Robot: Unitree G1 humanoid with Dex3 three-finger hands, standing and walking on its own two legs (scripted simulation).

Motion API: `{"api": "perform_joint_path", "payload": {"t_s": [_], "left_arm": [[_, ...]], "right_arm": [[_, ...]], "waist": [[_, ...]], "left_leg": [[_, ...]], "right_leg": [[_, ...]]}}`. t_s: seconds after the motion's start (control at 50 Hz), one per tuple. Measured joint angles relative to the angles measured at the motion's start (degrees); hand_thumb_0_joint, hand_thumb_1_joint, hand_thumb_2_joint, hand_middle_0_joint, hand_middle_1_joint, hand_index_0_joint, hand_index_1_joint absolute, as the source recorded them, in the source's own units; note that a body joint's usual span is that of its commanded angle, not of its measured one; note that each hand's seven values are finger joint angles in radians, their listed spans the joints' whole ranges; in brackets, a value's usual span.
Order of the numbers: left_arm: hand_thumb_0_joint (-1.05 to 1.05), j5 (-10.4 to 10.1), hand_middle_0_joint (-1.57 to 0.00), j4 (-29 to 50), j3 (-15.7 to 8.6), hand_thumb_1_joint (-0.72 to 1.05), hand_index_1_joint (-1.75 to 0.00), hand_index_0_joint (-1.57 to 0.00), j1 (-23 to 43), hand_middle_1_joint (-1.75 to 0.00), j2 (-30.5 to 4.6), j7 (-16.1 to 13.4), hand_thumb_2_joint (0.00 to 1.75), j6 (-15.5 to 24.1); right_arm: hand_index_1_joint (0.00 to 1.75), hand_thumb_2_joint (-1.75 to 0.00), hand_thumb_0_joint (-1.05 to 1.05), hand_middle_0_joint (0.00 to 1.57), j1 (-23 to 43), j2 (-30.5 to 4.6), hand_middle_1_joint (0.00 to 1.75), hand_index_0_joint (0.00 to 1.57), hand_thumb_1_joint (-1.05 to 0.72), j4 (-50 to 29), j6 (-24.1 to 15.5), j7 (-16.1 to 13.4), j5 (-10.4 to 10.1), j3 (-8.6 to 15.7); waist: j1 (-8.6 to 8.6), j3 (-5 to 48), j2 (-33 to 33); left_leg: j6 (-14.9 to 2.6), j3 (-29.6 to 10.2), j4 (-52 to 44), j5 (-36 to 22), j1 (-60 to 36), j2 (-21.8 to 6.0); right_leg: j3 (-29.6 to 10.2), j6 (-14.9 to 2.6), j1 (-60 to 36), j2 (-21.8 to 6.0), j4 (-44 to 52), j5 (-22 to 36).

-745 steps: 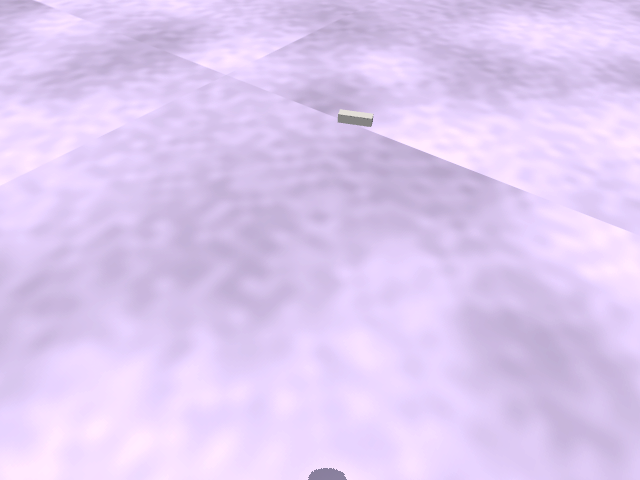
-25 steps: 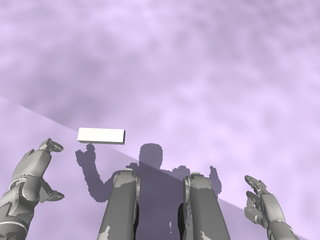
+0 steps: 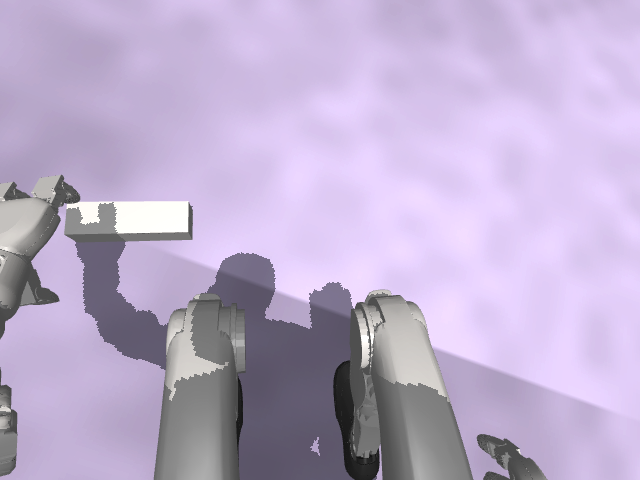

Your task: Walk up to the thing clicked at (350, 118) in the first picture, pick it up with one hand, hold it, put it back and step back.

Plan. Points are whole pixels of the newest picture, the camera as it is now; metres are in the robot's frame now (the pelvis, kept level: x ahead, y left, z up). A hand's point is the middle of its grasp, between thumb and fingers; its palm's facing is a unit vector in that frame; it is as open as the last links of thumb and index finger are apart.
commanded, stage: rise first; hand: left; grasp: from above
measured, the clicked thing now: (133, 221) +0.49 +0.32 -0.35
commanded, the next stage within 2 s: approach in 1.02 s
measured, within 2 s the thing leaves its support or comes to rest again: neither
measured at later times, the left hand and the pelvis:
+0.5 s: hand (66, 232) +0.42 +0.36 -0.21, palm faces -0.44 -0.08 -0.89, open 14.0 cm; pelvis +0.01 +0.00 -0.05, yaw -2 degrees
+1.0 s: hand (80, 228) +0.43 +0.35 -0.23, palm faces -0.46 -0.10 -0.88, open 14.1 cm; pelvis +0.01 +0.00 -0.06, yaw -3 degrees
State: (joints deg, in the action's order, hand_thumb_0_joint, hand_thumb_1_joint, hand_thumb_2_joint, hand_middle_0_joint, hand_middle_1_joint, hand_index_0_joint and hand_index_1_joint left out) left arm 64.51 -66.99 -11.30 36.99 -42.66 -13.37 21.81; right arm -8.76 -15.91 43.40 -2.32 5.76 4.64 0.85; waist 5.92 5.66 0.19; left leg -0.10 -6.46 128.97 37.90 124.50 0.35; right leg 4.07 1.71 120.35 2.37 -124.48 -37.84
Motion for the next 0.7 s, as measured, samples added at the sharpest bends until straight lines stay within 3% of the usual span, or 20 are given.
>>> {"api": "perform_joint_path", "payload": {"t_s": [0.16, 0.32, 0.48, 0.7], "left_arm": [[0.0, 6.6, -0.08, -6.0, 0.0, -0.52, -0.98, -0.07, 4.7, -0.98, -2.7, -4.5, 1.04, 1.1], [0.0, 10.9, -0.09, -10.3, 0.2, -0.5, -0.96, -0.09, 8.2, -0.96, -4.9, -7.6, 1.02, 1.6], [0.0, 11.3, -0.1, -13.6, -0.2, -0.5, -0.96, -0.1, 10.9, -0.97, -6.2, -9.3, 1.0, 0.5], [0.0, 10.2, -0.1, -12.7, -1.1, -0.51, -0.98, -0.1, 11.1, -0.98, -7.1, -8.1, 1.0, -0.1]], "right_arm": [[0.3, -0.89, 0.0, 0.21, 0.9, 0.1, 0.3, 0.2, -0.89, 0.5, 1.5, 1.0, 1.8, -1.3], [0.3, -0.89, 0.0, 0.21, 2.8, 0.8, 0.3, 0.2, -0.9, 0.5, 1.8, 1.5, 3.4, -2.3], [0.3, -0.89, 0.0, 0.21, 3.8, 1.0, 0.3, 0.2, -0.9, 0.3, 1.4, 1.8, 4.7, -3.3], [0.3, -0.9, 0.0, 0.21, 4.0, 0.2, 0.3, 0.2, -0.91, -0.1, 1.9, 2.1, 5.4, -4.1]], "waist": [[1.9, -0.7, 0.8], [2.82, -1.6, 1.5], [3.61, -2.7, 1.9], [4.19, -4.5, 1.9]], "left_leg": [[-0.25, -0.4, 3.9, 0.2, 3.4, 0.5], [-0.08, -0.9, 7.0, 0.5, 5.8, 0.4], [0.29, -1.5, 9.1, 1.3, 7.4, 0.3], [0.56, -2.2, 10.6, 2.5, 7.9, 0.1]], "right_leg": [[0.4, 0.39, 2.7, -0.2, -3.5, -0.5], [0.8, 0.48, 5.2, 0.1, -6.4, -0.7], [1.2, 0.44, 6.9, 0.3, -8.3, -1.1], [1.8, 0.38, 7.7, 0.7, -9.5, -1.7]]}}
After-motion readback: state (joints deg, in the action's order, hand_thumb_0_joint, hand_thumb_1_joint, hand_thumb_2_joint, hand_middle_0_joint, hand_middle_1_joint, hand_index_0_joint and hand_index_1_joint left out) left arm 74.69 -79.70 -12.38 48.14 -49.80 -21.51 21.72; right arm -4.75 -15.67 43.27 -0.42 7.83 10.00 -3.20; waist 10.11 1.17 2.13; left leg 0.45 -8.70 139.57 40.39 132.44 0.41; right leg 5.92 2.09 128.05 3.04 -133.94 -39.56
